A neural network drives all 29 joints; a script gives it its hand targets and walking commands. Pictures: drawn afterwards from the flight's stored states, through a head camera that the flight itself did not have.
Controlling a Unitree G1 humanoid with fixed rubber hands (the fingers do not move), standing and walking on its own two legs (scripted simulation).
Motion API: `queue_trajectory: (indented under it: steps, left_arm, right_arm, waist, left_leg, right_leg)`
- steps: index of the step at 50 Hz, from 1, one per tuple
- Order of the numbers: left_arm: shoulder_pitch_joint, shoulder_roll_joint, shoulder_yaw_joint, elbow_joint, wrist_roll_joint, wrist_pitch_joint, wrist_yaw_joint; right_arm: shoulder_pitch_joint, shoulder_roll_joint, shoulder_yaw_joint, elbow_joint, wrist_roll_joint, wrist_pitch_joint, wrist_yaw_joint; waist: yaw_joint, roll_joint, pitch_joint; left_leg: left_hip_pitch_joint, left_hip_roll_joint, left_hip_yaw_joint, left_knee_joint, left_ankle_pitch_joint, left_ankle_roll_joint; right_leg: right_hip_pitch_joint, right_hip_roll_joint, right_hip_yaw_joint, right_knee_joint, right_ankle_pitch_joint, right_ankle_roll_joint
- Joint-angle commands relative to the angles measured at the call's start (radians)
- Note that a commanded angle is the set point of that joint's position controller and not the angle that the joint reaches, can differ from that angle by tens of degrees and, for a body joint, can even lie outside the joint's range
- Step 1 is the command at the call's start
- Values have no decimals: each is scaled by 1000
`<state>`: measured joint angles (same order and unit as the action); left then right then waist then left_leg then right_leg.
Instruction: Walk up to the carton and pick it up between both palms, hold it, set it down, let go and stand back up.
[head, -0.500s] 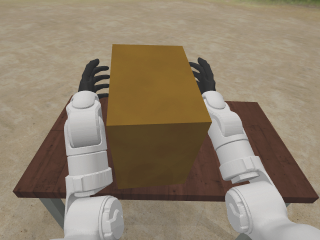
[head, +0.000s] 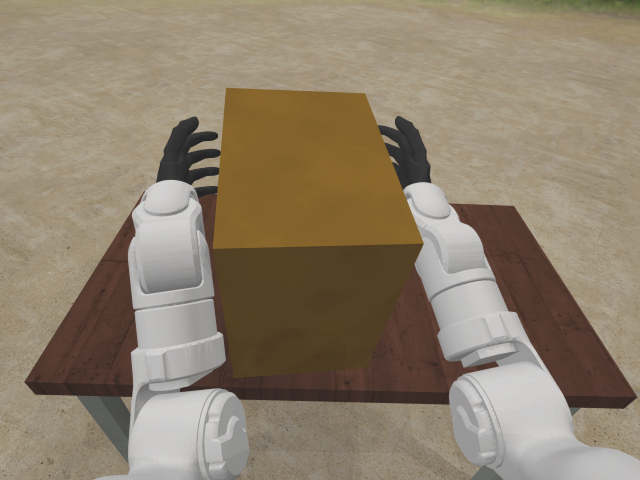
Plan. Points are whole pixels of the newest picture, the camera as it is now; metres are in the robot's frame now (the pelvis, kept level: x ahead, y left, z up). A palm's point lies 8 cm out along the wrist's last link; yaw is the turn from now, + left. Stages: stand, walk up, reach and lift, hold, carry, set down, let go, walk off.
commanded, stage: hold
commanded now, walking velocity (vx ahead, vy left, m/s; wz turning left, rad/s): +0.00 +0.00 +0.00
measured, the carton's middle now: (299, 235) +0.36 +0.00 +0.17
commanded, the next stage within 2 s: none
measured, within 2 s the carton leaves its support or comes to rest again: neither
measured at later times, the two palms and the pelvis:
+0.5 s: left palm (177, 187) +0.36 +0.13 +0.24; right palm (409, 183) +0.37 -0.13 +0.23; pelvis +0.00 +0.00 +0.00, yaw +0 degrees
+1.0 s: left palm (178, 188) +0.36 +0.13 +0.24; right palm (410, 185) +0.37 -0.13 +0.23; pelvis +0.00 +0.00 +0.00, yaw +0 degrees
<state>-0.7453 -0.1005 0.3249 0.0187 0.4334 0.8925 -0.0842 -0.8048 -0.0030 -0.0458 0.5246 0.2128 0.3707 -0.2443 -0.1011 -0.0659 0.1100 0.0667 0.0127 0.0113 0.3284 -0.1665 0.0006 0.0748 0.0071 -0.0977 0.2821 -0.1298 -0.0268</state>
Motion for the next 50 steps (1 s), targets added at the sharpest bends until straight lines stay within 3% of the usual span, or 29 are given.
queue_trajectory:
  steps: [1,6,9,15,18,26,33,43,50]
  left_arm:
    - [-572,-456,-419,-5,-144,-57,-120]
    - [-597,-461,-430,-28,-157,-67,-117]
    - [-586,-463,-407,8,-142,-61,-118]
    - [-604,-468,-422,-13,-148,-65,-118]
    - [-600,-463,-394,24,-130,-63,-120]
    - [-588,-481,-441,-30,-158,-68,-116]
    - [-585,-460,-422,-27,-147,-63,-115]
    - [-571,-477,-447,-34,-151,-62,-112]
    - [-595,-463,-435,-42,-157,-67,-118]
  right_arm:
    - [-727,574,368,-297,64,-49,58]
    - [-734,585,381,-313,73,-49,58]
    - [-746,582,371,-297,66,-47,59]
    - [-734,586,368,-289,70,-43,60]
    - [-738,582,350,-262,59,-41,67]
    - [-727,575,374,-304,81,-52,62]
    - [-726,577,385,-301,80,-47,59]
    - [-714,574,377,-315,73,-52,61]
    - [-714,586,379,-308,72,-47,59]
  waist:
    - [-11,67,-396]
    - [-12,59,-431]
    - [2,61,-392]
    - [-14,68,-411]
    - [-1,64,-372]
    - [-21,85,-436]
    - [-4,58,-399]
    - [-18,82,-413]
    - [-21,58,-423]
  left_leg:
    - [-57,-46,49,-53,146,9]
    - [-41,-46,44,-44,172,8]
    - [-72,-45,49,-62,113,17]
    - [-55,-43,47,-54,153,5]
    - [-90,-39,51,-79,86,18]
    - [-37,-39,42,-43,200,-2]
    - [-44,-42,45,-51,178,7]
    - [-44,-41,43,-50,179,3]
    - [-35,-44,45,-49,169,7]
  right_leg:
    - [181,45,-6,-1,138,79]
    - [181,47,-7,4,160,83]
    - [166,44,-6,-3,103,80]
    - [173,51,-7,2,126,80]
    - [162,48,-4,-5,66,76]
    - [187,55,-5,9,160,73]
    - [162,50,-7,-3,134,79]
    - [178,52,-6,3,143,74]
    - [173,46,-5,0,165,83]
